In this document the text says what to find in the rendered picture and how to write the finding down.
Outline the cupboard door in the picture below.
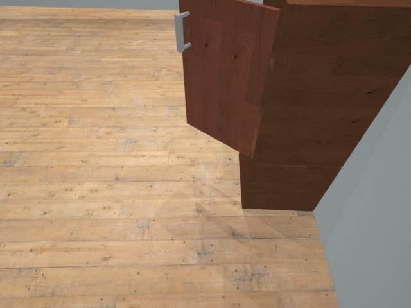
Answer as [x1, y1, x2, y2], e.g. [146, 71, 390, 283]
[179, 0, 280, 156]

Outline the handle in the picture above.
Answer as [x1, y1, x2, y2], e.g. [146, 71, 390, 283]
[174, 11, 191, 53]

